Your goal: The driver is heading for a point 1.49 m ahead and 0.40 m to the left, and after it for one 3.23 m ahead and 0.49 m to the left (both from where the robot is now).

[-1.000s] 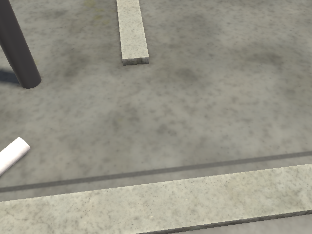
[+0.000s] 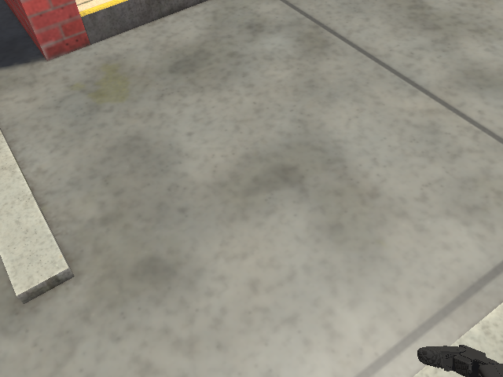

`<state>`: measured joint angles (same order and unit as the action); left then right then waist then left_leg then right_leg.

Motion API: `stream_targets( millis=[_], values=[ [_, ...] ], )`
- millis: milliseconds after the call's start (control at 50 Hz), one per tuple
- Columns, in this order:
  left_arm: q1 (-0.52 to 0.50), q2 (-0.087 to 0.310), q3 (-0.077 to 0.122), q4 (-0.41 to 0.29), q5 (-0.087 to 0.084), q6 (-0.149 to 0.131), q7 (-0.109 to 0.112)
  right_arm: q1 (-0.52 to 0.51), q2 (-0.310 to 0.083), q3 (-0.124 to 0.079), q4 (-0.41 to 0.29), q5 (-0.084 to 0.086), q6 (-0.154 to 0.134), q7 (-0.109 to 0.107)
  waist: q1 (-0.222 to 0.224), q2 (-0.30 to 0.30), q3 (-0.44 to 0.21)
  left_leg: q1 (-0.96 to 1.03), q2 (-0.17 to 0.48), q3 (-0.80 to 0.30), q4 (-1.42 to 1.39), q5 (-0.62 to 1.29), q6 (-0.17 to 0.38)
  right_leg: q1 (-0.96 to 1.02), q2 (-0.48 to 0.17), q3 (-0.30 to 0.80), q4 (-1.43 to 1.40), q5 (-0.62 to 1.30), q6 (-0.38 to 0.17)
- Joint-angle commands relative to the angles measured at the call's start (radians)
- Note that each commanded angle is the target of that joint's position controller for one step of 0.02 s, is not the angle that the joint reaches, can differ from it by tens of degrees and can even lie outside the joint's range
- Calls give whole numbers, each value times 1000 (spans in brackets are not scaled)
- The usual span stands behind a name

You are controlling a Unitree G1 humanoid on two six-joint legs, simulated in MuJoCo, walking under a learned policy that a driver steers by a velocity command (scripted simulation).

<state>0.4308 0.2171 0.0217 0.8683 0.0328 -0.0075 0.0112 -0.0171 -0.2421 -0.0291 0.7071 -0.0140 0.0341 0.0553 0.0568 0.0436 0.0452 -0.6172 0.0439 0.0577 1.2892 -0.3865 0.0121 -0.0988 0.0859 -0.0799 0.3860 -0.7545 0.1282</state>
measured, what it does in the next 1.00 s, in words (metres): walks ahead, turning left: left foot, then right foot 0.06 m lower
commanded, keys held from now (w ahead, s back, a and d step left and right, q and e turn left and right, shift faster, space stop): w+q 1.00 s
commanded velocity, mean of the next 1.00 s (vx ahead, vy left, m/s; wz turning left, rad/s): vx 0.50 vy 0.00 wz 0.46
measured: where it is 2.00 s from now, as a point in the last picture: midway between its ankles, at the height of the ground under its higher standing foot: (205, 214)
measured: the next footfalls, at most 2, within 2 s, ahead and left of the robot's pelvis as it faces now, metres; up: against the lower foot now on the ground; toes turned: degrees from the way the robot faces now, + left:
left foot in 0.24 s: +0.18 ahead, +0.02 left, +0.01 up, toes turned +9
right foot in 0.66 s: +0.58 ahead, -0.13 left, -0.04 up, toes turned +21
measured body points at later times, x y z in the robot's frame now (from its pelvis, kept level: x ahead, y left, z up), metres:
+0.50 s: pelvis +0.27 -0.03 +0.03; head +0.30 -0.03 +0.48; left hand +0.52 +0.20 -0.01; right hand +0.22 -0.30 -0.10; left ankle +0.14 +0.01 -0.70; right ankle +0.43 -0.17 -0.67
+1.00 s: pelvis +0.57 -0.04 -0.02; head +0.61 -0.03 +0.43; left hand +0.41 +0.18 -0.14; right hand +0.86 -0.16 -0.13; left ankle +0.61 +0.12 -0.69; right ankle +0.54 -0.14 -0.76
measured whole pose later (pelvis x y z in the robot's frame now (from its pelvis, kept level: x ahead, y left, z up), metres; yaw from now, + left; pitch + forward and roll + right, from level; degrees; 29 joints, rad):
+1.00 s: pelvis +0.57 -0.04 -0.02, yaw +31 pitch +1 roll -1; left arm 0.43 0.24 0.04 0.89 0.02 -0.09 0.00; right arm 0.08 -0.29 -0.06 0.72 -0.03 0.01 0.06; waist 0.05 0.06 0.05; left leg -0.69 0.03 0.00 0.95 -0.10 0.05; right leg -0.03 0.04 -0.18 0.27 -0.27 -0.05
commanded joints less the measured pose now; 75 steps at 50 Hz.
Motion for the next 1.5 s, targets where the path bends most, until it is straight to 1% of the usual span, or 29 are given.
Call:
stream_targets(
  millis=[20, 100, 160, 200, 220, 240, 260, 280, 300, 360, 420, 540, 600, 640, 660, 680, 700, 720, 760, 820, 1060, 1160, 1180, 1200, 1220, 1240, 1280, 1340, 1500],
  values=[
    [-51, 157, 34, -57, 12, -40, 2, -40, -129, -44, -51, 21, 17, 5, -72, -57, -15, -52, -40, 20, -93, 44, 40, 118, -280, 164, -317, 620, -238],
    [-166, 145, 32, -58, 24, -37, -4, 84, -118, -50, -10, 4, 42, 2, -160, -74, -51, 115, -117, 92, -266, 89, 98, 187, -250, -73, -278, 925, -200],
    [-237, 182, 48, -51, 12, -27, 6, 229, -166, -74, 10, -10, 58, -27, -228, -167, -80, 292, -120, 129, -370, 26, 127, 203, -329, -121, -46, 1485, -183],
    [-273, 205, 64, -66, 1, -7, 13, 415, -217, -106, 48, -1, 57, -43, -293, -99, -119, 439, -131, 136, -440, -46, 191, 121, -323, -113, 331, 1663, -180],
    [-354, 229, 74, -91, -12, -5, 20, 590, -215, -120, 90, 7, 48, -41, -392, -49, -130, 579, -112, 78, -602, -76, 286, -40, -241, -113, 723, 1504, -193],
    [-545, 86, 41, -144, -1, -23, 9, 628, -144, -104, 149, 32, 29, -31, -414, 162, -11, 682, 13, -162, -854, 227, 351, -402, -8, -61, 1161, 369, -197],
    [-510, -40, -6, -201, 6, -45, 6, 514, -92, -60, 133, 41, -12, -26, -199, 90, 76, 482, 33, -371, -770, 517, 330, -528, -25, 104, 1299, 349, -227],
    [-306, 19, -4, -265, 2, -71, -21, 372, -194, -73, 63, 22, -42, -30, -40, 209, -10, 532, 218, -845, -1026, 212, 469, -643, -5, 222, 1169, 353, -176],
    [-300, 122, 12, -223, 9, -87, -26, 331, -158, -72, 52, 9, -59, -32, -2, -27, 109, 446, 264, -848, -1086, 115, 448, -662, -81, 216, 1054, 399, -162],
    [-431, 159, 16, -235, 13, -53, -21, 380, -219, -77, 66, -7, -100, -63, -20, -186, 128, 363, 169, -579, -1093, 239, 344, -541, -136, 158, 718, 355, -99],
    [-553, 46, -27, -266, -2, -32, -49, 495, -194, -68, 126, -5, -103, -61, -115, -90, 85, 383, 83, -357, -1085, 557, 265, -381, -119, 72, 439, 566, -95],
    [-682, 63, -16, -321, -4, -46, -52, 572, -158, -70, 146, 1, -94, -55, -218, 40, 21, 610, 38, -328, -935, 489, 176, -440, -95, 88, 138, 855, -108],
    [-585, 102, 7, -285, -9, -50, -42, 516, -178, -80, 130, -2, -87, -69, -178, 61, 11, 536, 37, -357, -841, 460, 140, -239, -97, 122, 51, 866, -111],
    [-316, 161, 40, -193, 3, -68, -19, 466, -222, -96, 116, 3, -85, -68, -40, -23, -106, 519, -24, -302, -510, 552, 116, 4, -103, 105, -29, 903, -136],
    [-129, 199, 60, -137, 21, -80, -10, 444, -179, -89, 103, 18, -86, -70, 39, -58, -182, 347, -75, -274, -246, 318, 101, 240, -178, 141, 21, 921, -142],
    [2, 219, 59, -118, 42, -86, -13, 464, -50, -59, 90, 17, -86, -76, 49, -164, -251, 72, -134, -254, 87, -316, 104, 460, -359, 272, 235, 1161, -130],
    [-5, 249, 58, -143, 35, -82, -27, 654, -24, -51, 59, 52, -85, -95, -75, -298, -398, -33, -125, -233, 239, -292, 92, 528, -574, 578, 220, 1347, -176],
    [-124, 257, 79, -159, 5, -71, -23, 636, -90, -53, 67, 24, -69, -98, -79, -308, -407, -95, -75, -166, 276, -116, 81, 396, -578, 756, 9, 673, -283],
    [-292, 84, 28, -193, 4, -75, -21, 417, -150, -69, 62, -6, -59, -56, -78, -92, -88, -40, -12, -155, 84, 106, 54, 19, -390, 457, -156, 434, -244],
    [-178, 116, 39, -100, -19, -112, -10, 357, -95, -58, 38, -26, -32, -15, -100, -164, -19, 26, 25, -164, -45, 144, 24, -104, -348, 279, -175, 801, -253],
    [25, 149, 37, -14, -12, -86, 5, -60, -42, 4, -103, -22, -44, 29, -6, -113, 33, -39, -19, 39, -579, 328, 83, 142, -322, -54, -172, 1137, -206],
    [63, 208, 39, 17, -5, -51, 20, 147, -91, -15, -47, -40, -57, 1, -107, -145, -112, 347, -151, 65, -722, 131, 190, 147, -348, -113, 236, 1569, -219],
    [33, 202, 33, 4, -11, -50, 14, 316, -124, -34, 13, -53, -66, -17, -192, -106, -187, 608, -106, -17, -798, 181, 228, -15, -326, -130, 446, 1369, -211],
    [66, 90, 7, -44, -24, -55, -3, 404, -217, -56, 33, -64, -68, -38, -175, 92, -318, 942, 214, -403, -803, 208, 315, -357, -220, -141, 800, 588, -180],
    [65, 140, 22, -70, -30, -49, -4, 438, -263, -67, 20, -27, -57, -49, -179, 107, -404, 1011, 408, -782, -934, 304, 425, -564, -73, -13, 1054, 189, -163],
    [-57, 178, 35, -87, -23, -48, -1, 400, -223, -65, 33, -7, -53, -62, -184, -21, -264, 904, 352, -594, -951, 369, 386, -644, -129, 88, 1055, 306, -168],
    [-61, 130, 24, -71, -31, -53, -10, 295, -127, -37, 57, -5, -79, -61, -86, -55, -60, 598, 252, -348, -1028, 469, 284, -544, -178, 114, 876, 387, -171],
    [18, 101, 27, -18, -1, -8, -34, 268, -77, -20, 78, -6, -117, -56, -25, -15, -25, 436, 175, -183, -1113, 510, 215, -403, -173, 116, 779, 449, -155],
    [-236, 67, 29, -83, -9, -7, -53, 364, -92, -21, 145, 4, -140, -61, -68, 13, 36, 538, 130, 23, -1167, 572, 127, -578, -163, 94, 498, 758, -142]
  ],
)
Keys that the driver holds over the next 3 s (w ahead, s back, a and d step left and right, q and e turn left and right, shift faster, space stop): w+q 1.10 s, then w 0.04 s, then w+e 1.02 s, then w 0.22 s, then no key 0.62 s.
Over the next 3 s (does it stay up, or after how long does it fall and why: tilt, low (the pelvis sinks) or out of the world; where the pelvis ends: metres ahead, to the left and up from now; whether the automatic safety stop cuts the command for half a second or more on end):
stays up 1.36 0.32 -0.02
